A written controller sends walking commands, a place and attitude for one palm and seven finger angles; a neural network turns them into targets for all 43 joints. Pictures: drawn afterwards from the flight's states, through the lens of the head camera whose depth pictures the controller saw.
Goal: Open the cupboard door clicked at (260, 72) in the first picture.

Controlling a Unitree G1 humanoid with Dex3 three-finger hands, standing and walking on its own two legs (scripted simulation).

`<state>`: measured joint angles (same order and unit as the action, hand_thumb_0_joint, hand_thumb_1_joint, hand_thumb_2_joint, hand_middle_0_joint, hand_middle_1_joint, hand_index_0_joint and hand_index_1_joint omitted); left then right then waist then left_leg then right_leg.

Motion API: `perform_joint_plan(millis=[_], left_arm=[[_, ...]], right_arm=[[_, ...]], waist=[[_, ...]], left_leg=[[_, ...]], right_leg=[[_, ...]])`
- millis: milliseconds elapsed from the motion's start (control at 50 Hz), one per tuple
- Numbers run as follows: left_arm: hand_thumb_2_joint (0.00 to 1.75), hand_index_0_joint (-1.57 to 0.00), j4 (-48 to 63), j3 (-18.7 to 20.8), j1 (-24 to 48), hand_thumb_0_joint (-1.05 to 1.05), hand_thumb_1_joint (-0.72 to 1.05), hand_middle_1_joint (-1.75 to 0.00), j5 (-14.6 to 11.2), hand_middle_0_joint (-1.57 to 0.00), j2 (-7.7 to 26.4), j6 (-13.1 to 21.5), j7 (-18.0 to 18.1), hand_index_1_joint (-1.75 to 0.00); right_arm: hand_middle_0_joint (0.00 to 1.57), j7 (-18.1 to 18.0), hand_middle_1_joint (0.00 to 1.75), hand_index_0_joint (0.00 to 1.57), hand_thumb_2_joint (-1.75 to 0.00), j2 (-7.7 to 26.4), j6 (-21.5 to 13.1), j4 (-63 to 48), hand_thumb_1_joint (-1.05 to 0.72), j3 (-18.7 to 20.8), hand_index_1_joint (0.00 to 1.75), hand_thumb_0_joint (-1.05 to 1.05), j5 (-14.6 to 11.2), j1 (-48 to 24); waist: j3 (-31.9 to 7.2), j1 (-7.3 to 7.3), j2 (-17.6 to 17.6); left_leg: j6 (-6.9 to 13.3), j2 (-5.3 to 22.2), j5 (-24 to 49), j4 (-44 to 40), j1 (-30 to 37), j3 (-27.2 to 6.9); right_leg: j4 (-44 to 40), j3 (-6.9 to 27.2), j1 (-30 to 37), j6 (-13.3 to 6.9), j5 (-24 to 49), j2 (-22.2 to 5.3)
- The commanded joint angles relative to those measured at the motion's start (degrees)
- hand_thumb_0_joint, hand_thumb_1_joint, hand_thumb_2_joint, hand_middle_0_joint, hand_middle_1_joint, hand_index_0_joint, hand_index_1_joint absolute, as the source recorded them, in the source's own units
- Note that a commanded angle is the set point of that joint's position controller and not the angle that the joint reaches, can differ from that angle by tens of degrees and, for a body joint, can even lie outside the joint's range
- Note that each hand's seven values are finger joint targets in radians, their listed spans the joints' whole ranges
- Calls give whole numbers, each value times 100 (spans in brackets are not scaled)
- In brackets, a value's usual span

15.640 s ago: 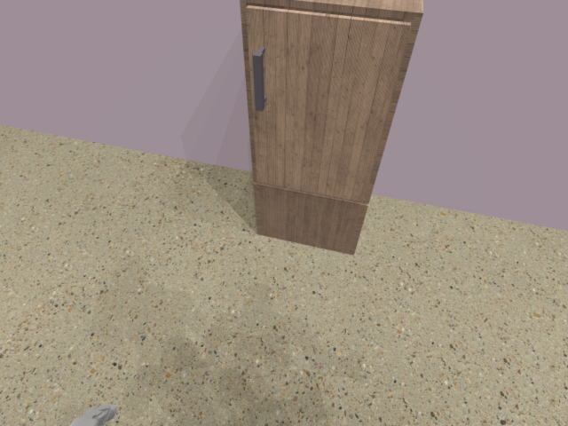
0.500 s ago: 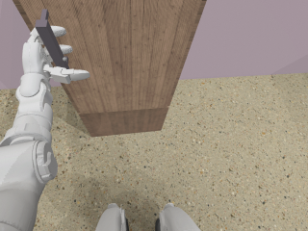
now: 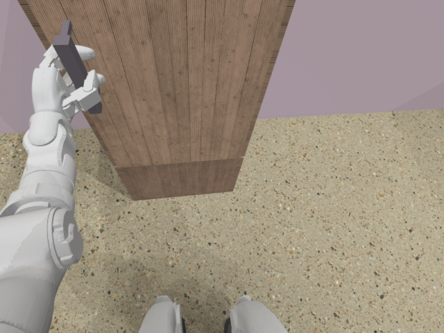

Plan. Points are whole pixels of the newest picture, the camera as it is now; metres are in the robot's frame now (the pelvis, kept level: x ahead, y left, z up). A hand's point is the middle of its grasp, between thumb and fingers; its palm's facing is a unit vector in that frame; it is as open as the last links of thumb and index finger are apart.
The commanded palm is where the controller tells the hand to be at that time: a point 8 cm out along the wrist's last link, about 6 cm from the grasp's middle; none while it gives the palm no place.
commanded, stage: pull the door open along its arc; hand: left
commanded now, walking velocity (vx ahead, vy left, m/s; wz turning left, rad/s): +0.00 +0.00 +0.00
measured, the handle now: (82, 71) +0.57 +0.20 +0.08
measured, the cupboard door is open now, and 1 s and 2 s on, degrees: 0 33 42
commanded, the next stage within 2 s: open thumb and fingers to let go in 1.18 s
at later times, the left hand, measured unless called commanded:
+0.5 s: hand (96, 117) +0.46 +0.17 +0.09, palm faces +0.02 -1.00 +0.00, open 5.9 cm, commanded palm +0.41 +0.22 +0.08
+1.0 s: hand (155, 183) +0.34 +0.08 +0.09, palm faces +0.44 -0.90 +0.03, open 6.1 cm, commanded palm +0.28 +0.10 +0.08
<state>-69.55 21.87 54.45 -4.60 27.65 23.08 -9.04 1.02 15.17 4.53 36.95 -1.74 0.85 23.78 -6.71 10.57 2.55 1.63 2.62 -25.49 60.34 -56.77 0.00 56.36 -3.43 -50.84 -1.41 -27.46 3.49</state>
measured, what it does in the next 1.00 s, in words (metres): stands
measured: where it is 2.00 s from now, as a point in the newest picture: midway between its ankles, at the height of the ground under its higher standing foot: outside the picture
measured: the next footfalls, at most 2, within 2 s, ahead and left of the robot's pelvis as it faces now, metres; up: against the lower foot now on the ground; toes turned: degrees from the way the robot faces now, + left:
none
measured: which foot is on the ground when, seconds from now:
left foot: down 0.00-1.00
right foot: down 0.00-1.00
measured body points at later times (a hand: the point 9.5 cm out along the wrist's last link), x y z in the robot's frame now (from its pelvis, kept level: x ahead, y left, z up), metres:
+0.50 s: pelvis +0.01 +0.00 +0.01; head +0.10 +0.01 +0.45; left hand +0.46 +0.22 +0.09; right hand +0.03 -0.26 -0.10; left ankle +0.02 +0.10 -0.67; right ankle -0.01 -0.11 -0.67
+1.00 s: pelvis +0.00 -0.02 +0.01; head +0.03 -0.03 +0.46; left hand +0.31 +0.12 +0.09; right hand +0.17 -0.23 -0.09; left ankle +0.02 +0.10 -0.67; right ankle -0.01 -0.11 -0.67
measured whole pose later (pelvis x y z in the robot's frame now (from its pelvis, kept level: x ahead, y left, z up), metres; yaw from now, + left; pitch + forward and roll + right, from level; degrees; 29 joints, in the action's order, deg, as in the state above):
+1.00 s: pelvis +0.00 -0.02 +0.01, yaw +3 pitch +12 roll +0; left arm -19.9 -4.8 9.0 4.0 -6.8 15.3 33.3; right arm 3.3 10.6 4.1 32.0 0.0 3.5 12.0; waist -8.8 0.6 2.1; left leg -0.1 0.5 -23.9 55.0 -42.8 -0.3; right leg 55.0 -3.8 -38.3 -3.0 -28.6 1.6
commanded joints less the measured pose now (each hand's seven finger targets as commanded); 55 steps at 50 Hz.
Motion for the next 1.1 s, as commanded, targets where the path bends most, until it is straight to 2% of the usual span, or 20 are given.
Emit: perform_joint_plan(millis=[0,60,100,160,280,360,440,500,520,540,560,580,640,720,760,820,840,920,940,1080], left_arm=[[90,-40,1084,71,2665,0,90,-135,-7,-40,1396,324,-76,-135],[90,-40,1168,114,2616,0,90,-135,5,-40,1473,386,-111,-135],[90,-40,1160,-87,2692,0,90,-135,-46,-40,1160,381,-125,-135],[90,-40,1273,82,2290,0,90,-135,-83,-40,1256,426,-122,-135],[90,-40,1904,19,1357,0,90,-135,-229,-40,999,424,-178,-135],[90,-40,2371,-124,274,0,90,-135,-393,-40,606,355,-176,-135],[90,-40,3061,-193,-706,0,90,-135,-499,-40,365,316,-121,-135],[90,-40,3531,-412,-1212,0,90,-135,-593,-40,36,262,-74,-135],[90,-40,3732,-444,-1540,0,90,-135,-646,-40,-81,246,-55,-135],[90,-40,4161,90,-1667,0,90,-135,-933,-40,-218,234,519,-135],[90,-40,4208,-262,-2056,0,90,-135,-859,-40,-704,175,864,-135],[90,-40,4375,-308,-2278,0,90,-135,-846,-40,-942,133,1201,-135],[90,-40,4932,-576,-2681,0,90,-135,-473,-40,-1296,93,2087,-135],[90,-40,5386,-1282,-2708,0,90,-135,228,-40,-2080,7,3133,-135],[90,-40,5611,-1629,-2974,0,90,-135,475,-40,-2489,-86,3581,-135],[90,-40,5853,-2178,-2945,0,90,-135,742,-40,-3002,-248,4035,-135],[90,-40,5863,-2311,-3055,0,90,-135,821,-40,-3091,-306,4132,-135],[90,-40,6260,-3013,-3097,0,90,-135,1112,-40,-3529,-427,4236,-135],[90,-40,6236,-3125,-3321,0,90,-135,1146,-40,-3608,-468,4222,-135],[90,-40,6632,-3740,-3891,0,90,-135,1096,-40,-4101,-559,4186,-135]], right_arm=[[20,-107,30,20,-90,1036,-97,-212,-90,383,30,0,-20,1029],[20,-121,30,20,-90,1028,-106,-235,-90,375,30,0,-11,1027],[20,-106,30,20,-90,1005,-128,-227,-90,382,30,0,-5,990],[20,-95,30,20,-90,1029,-133,-260,-90,411,30,0,-3,1000],[20,-43,30,20,-90,973,-73,-466,-90,443,30,0,-57,849],[20,3,30,20,-90,928,-40,-660,-90,471,30,0,-131,649],[20,21,30,20,-90,891,-38,-844,-90,511,30,0,-177,443],[20,41,30,20,-90,829,-61,-932,-90,510,30,0,-220,234],[20,48,30,20,-90,800,-81,-992,-90,515,30,0,-228,162],[20,40,30,20,-90,672,-146,-1038,-90,515,30,0,-213,-5],[20,74,30,20,-90,601,-213,-1051,-90,491,30,0,-189,-93],[20,107,30,20,-90,569,-249,-1053,-90,486,30,0,-173,-162],[20,182,30,20,-90,535,-303,-1086,-90,499,30,0,-46,-300],[20,252,30,20,-90,426,-290,-1098,-90,520,30,0,108,-573],[20,268,30,20,-90,369,-292,-1147,-90,519,30,0,161,-769],[20,263,30,20,-90,325,-276,-1149,-90,507,30,0,204,-997],[20,238,30,20,-90,322,-276,-1164,-90,519,30,0,241,-1013],[20,176,30,20,-90,224,-277,-1192,-90,502,30,0,253,-1241],[20,154,30,20,-90,211,-283,-1219,-90,493,30,0,267,-1273],[20,59,30,20,-90,63,-432,-1320,-90,388,30,0,226,-1622]], waist=[[-2462,131,463],[-2661,77,621],[-2580,165,616],[-2871,-10,641],[-3051,-279,567],[-2785,-432,179],[-2547,-612,114],[-2224,-642,15],[-2243,-710,-84],[-2285,-1087,114],[-2152,-1002,65],[-2003,-1052,19],[-1926,-1034,-383],[-1877,-956,-354],[-1962,-987,-299],[-1816,-901,-378],[-1818,-855,-649],[-1704,-803,-477],[-1620,-785,-629],[-1358,-813,-603]], left_leg=[[73,-140,2052,-470,2310,-371],[58,-131,2199,-462,2453,-388],[55,-120,2120,-439,2526,-393],[34,-116,2377,-453,2718,-394],[24,-152,2688,-591,2827,-292],[46,-193,2660,-762,2730,-202],[56,-226,2658,-902,2731,-97],[51,-235,2509,-1013,2695,-46],[50,-247,2503,-1045,2693,-24],[2,-266,2633,-1079,2641,23],[-36,-257,2653,-1121,2690,36],[-78,-225,2691,-1129,2672,8],[-76,-236,2652,-1077,2584,-11],[-91,-235,2311,-1049,2598,-30],[-87,-250,2215,-1041,2638,-39],[-94,-263,1887,-1078,2635,-73],[-67,-258,1809,-1061,2615,-98],[-67,-281,1564,-1110,2677,-72],[-45,-272,1512,-1122,2653,-87],[-40,-337,1120,-1168,2616,-102]], right_leg=[[-699,241,570,52,2051,58],[-642,236,573,38,2109,44],[-677,219,392,50,1982,60],[-625,191,534,23,2157,66],[-642,173,1048,17,2610,78],[-776,164,1393,30,2788,87],[-847,174,1663,17,2948,58],[-929,180,1713,47,2925,27],[-938,178,1861,45,2998,22],[-945,142,2007,18,2961,19],[-927,89,1930,39,2948,15],[-902,34,1816,35,2851,3],[-812,24,1888,45,2865,-17],[-748,25,1705,39,2505,-96],[-757,29,1721,21,2389,-118],[-847,19,1701,-4,2101,-142],[-889,24,1706,15,2066,-126],[-1012,102,1756,-17,1945,-208],[-1068,106,1757,-14,1906,-200],[-1359,287,1903,36,1692,-372]])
